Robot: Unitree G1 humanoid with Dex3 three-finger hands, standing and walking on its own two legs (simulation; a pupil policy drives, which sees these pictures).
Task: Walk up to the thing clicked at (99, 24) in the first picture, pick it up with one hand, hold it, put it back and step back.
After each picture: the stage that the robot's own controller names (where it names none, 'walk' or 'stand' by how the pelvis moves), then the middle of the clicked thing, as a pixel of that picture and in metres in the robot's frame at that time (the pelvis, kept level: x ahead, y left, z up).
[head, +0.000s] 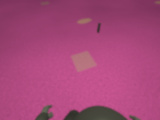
stand; (98, 28) +2.14 -0.18 -0.66
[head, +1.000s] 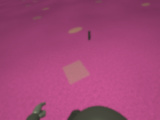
walk; (89, 35) +2.00 +0.17 -0.63
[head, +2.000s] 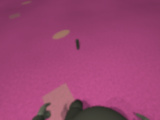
walk; (77, 44) +1.36 +0.36 -0.64
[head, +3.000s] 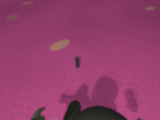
walk; (77, 62) +0.90 +0.26 -0.65
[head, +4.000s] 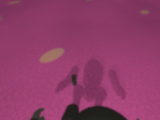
walk; (74, 80) +0.56 +0.19 -0.63
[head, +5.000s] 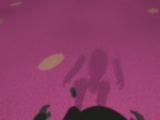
stand; (73, 92) +0.36 +0.20 -0.64
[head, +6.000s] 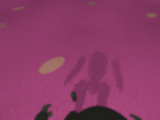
stand; (73, 96) +0.35 +0.19 -0.66
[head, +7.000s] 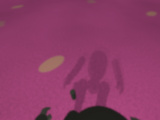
stand; (73, 94) +0.36 +0.20 -0.66
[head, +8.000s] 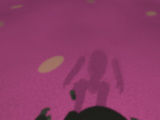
stand; (73, 95) +0.36 +0.20 -0.66
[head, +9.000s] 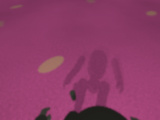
stand; (73, 95) +0.35 +0.20 -0.66
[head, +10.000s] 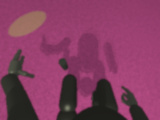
go down; (64, 65) +0.41 +0.23 -0.37
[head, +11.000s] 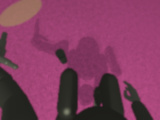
go down; (62, 57) +0.43 +0.25 -0.27
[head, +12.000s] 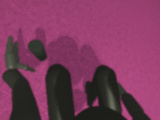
close in; (39, 52) +0.39 +0.30 -0.16
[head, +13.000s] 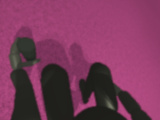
close; (29, 52) +0.39 +0.30 -0.15
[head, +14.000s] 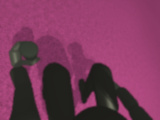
lift; (30, 54) +0.37 +0.30 -0.15
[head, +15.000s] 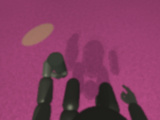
lift; (60, 67) +0.32 +0.20 +0.02
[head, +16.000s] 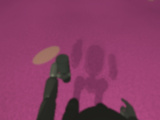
hold; (64, 70) +0.32 +0.18 +0.02
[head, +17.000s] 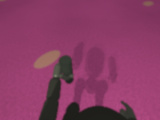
hold; (67, 71) +0.32 +0.16 +0.02
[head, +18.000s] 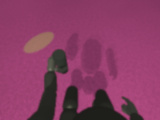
crouch; (62, 63) +0.37 +0.19 -0.02
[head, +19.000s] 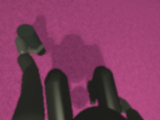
lower; (35, 43) +0.47 +0.29 -0.08
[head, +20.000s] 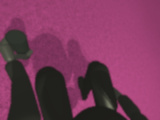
lower; (21, 48) +0.42 +0.31 -0.16
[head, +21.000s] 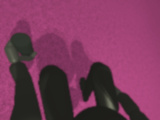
lower; (26, 49) +0.40 +0.31 -0.16
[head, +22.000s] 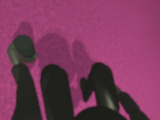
lower; (28, 51) +0.39 +0.31 -0.16
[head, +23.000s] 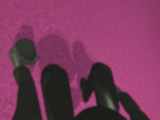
lower; (29, 54) +0.38 +0.30 -0.16
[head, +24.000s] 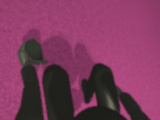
open; (36, 55) +0.38 +0.29 -0.16
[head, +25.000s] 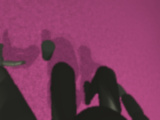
stand; (47, 52) +0.39 +0.27 -0.18
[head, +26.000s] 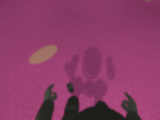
stand; (70, 88) +0.36 +0.19 -0.55
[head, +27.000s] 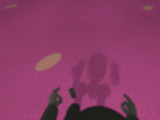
stand; (72, 93) +0.36 +0.20 -0.59
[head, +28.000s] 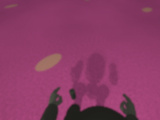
stand; (72, 94) +0.36 +0.19 -0.60
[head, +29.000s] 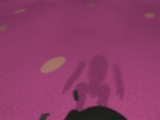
stand; (75, 95) +0.38 +0.18 -0.65
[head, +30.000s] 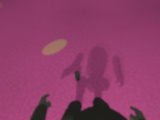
walk; (77, 76) +0.50 +0.15 -0.64
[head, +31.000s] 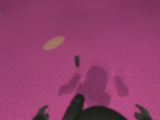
walk; (76, 61) +0.80 +0.26 -0.63
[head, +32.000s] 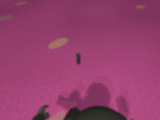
stand; (78, 59) +0.99 +0.22 -0.64
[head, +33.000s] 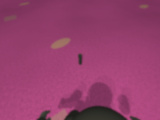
stand; (80, 59) +1.00 +0.20 -0.66
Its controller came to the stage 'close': yes
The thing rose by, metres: 0.67
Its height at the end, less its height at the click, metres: +0.00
